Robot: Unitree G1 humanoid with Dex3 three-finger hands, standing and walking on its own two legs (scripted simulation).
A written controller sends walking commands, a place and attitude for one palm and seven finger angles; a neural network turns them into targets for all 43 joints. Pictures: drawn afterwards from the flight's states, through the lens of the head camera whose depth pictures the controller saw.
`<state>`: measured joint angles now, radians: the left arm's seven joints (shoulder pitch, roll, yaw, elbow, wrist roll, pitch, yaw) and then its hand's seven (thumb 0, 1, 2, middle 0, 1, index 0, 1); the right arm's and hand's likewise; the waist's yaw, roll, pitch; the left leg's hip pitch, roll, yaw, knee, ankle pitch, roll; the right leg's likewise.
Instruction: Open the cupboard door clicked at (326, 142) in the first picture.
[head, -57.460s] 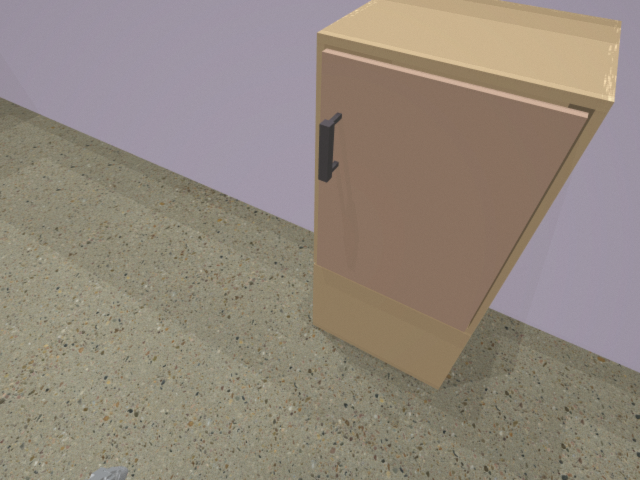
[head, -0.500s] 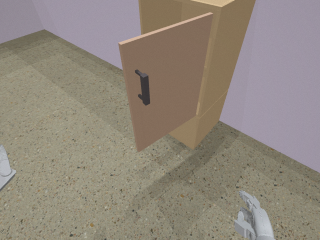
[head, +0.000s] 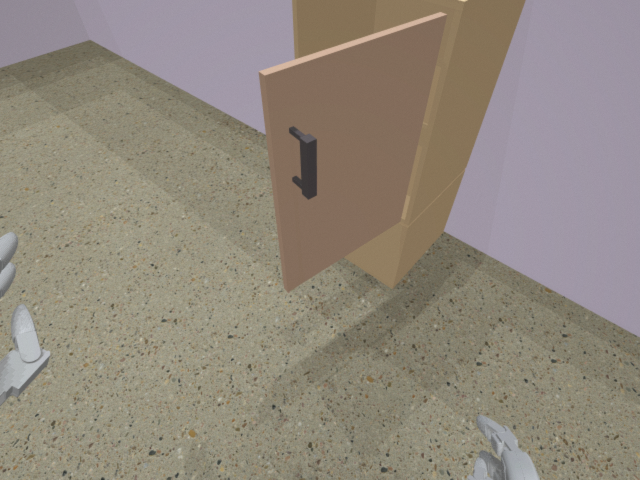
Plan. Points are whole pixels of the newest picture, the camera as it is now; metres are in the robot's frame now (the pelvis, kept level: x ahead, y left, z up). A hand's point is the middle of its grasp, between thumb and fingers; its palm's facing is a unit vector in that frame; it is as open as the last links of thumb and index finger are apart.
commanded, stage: let the arm hang, fingers relaxed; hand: left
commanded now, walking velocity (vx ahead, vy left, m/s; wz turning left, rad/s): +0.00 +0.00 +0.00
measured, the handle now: (302, 163) +0.64 +0.07 +0.03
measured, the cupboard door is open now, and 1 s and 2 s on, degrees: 79 79 79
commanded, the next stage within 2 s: look to check the result in 1.16 s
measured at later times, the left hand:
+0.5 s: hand out of the picture +0.00 +0.17 -0.18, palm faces +0.05 -0.98 -0.20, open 7.1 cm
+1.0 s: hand out of the picture +0.02 +0.16 -0.17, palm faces +0.05 -0.98 -0.20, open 7.3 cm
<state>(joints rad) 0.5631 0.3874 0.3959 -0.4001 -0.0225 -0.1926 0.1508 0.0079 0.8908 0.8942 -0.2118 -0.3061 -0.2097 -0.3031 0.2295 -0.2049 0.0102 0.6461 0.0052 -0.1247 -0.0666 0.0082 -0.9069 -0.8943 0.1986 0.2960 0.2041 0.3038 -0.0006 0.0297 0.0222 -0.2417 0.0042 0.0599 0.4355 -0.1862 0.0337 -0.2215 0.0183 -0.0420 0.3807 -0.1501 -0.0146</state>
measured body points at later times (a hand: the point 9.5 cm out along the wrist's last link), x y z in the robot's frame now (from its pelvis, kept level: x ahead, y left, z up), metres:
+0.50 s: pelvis +0.00 -0.02 +0.00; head +0.03 +0.00 +0.44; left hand +0.00 +0.22 -0.16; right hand +0.04 -0.26 -0.15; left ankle +0.03 +0.09 -0.74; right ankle +0.03 -0.11 -0.74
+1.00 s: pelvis +0.01 -0.01 +0.00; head +0.02 -0.02 +0.45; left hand +0.02 +0.21 -0.16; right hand +0.00 -0.22 -0.17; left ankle +0.03 +0.09 -0.74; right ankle +0.03 -0.11 -0.74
